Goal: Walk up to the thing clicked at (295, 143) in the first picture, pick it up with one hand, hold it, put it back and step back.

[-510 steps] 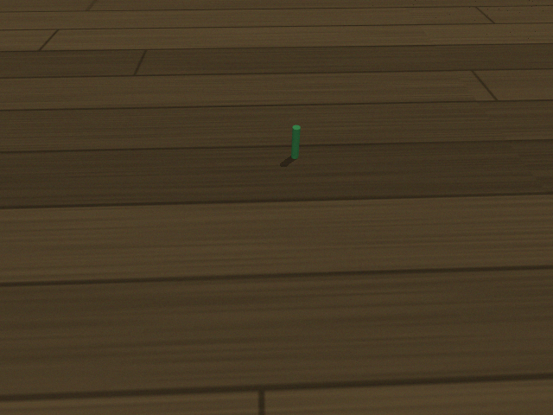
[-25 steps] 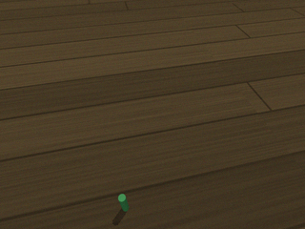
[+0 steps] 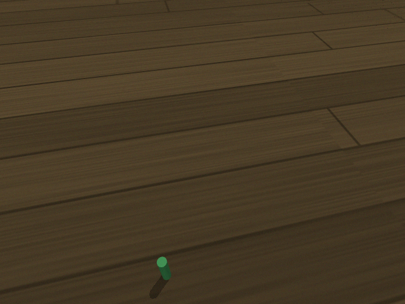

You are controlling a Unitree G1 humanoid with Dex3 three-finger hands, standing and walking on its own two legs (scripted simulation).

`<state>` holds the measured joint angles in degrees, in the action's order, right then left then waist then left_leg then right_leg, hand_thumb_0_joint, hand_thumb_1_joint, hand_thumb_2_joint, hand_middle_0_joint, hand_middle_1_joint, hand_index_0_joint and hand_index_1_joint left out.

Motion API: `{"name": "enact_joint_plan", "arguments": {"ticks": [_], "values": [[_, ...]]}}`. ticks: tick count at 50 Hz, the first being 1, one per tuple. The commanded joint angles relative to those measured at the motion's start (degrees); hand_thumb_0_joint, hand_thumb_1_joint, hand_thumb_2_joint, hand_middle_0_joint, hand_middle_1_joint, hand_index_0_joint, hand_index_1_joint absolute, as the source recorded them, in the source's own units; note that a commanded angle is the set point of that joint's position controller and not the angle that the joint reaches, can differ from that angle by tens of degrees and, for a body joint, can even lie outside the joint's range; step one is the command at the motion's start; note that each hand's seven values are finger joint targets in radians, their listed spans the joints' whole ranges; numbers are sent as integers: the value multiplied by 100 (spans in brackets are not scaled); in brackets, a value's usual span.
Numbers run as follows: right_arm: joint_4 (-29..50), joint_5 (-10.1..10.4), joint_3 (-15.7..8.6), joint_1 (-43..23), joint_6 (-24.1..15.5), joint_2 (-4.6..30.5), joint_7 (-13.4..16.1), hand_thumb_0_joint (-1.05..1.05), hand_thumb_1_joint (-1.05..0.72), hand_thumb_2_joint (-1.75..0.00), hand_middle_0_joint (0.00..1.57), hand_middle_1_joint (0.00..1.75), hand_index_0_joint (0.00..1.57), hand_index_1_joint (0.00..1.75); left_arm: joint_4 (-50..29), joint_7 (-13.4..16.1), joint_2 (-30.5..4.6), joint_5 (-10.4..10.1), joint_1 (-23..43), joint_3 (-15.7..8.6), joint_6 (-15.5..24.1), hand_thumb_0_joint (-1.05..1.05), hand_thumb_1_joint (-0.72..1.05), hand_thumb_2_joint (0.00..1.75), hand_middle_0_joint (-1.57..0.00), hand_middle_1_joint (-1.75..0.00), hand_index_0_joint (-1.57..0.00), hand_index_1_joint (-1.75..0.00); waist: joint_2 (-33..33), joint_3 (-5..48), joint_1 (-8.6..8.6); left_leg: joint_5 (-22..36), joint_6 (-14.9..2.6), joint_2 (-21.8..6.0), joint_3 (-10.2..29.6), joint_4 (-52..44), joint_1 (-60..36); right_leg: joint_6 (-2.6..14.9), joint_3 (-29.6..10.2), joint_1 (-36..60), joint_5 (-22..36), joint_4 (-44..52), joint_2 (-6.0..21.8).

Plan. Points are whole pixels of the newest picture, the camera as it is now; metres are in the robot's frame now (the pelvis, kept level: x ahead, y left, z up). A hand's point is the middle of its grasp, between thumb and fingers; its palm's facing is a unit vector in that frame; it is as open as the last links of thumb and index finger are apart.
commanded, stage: stand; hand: left
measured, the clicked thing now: (164, 269) +0.38 +0.17 -0.68
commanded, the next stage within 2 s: go down in 0.78 s
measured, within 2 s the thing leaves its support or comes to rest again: neither
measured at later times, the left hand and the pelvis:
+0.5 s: hand out of the picture +0.07 +0.25 -0.16, palm faces -0.04 -0.94 -0.34, open 7.4 cm; pelvis +0.00 +0.00 +0.00, yaw +0 degrees
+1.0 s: hand out of the picture +0.12 +0.25 -0.16, palm faces +0.04 -0.94 -0.33, open 8.3 cm; pelvis +0.00 +0.00 -0.01, yaw +0 degrees
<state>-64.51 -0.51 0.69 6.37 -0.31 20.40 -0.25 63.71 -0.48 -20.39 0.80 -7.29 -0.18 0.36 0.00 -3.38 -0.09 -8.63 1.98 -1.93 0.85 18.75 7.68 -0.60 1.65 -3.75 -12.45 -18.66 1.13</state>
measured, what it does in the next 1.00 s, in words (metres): stands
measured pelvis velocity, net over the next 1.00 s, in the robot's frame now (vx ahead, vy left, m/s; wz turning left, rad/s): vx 0.00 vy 0.00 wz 0.00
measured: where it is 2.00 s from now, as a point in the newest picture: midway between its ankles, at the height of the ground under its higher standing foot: outside the picture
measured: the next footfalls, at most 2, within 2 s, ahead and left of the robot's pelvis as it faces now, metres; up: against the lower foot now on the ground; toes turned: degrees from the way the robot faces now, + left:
none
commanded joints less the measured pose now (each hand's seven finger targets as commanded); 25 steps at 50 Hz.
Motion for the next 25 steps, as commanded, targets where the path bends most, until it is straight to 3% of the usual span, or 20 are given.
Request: {"name": "enact_joint_plan", "arguments": {"ticks": [1,5,15,20,25], "values": [[343,7,-260,-268,-135,1235,65,0,-90,-90,20,30,20,30,-297,74,-1276,-15,133,-231,128,0,90,90,-20,-30,-20,-30,-32,458,36,859,-262,-543,455,-205,-274,135,-464,-217,761,360,658],[325,10,-270,-242,-116,1237,64,0,-90,-90,20,30,20,30,-303,77,-1259,-21,179,-224,121,0,90,90,-20,-30,-20,-30,-13,416,14,712,-266,-552,462,-191,-245,150,-477,-258,568,397,661],[334,4,-265,-224,-116,1188,61,0,-90,-90,20,30,20,30,-324,89,-1277,-20,181,-229,147,0,90,90,-20,-30,-20,-30,0,543,-3,1003,-274,-556,428,-143,-281,143,-495,-102,1003,363,694],[314,12,-279,-240,-98,1217,61,0,-90,-90,20,30,20,30,-308,98,-1259,-23,185,-224,127,0,90,90,-20,-30,-20,-30,-2,318,-4,692,-248,-535,464,-218,-166,146,-486,-240,604,429,653],[337,5,-282,-246,-111,1208,57,0,-90,-90,20,30,20,30,-330,90,-1256,-17,136,-225,141,0,90,90,-20,-30,-20,-30,-12,439,4,809,-256,-545,448,-183,-267,154,-479,-234,763,395,655]]}}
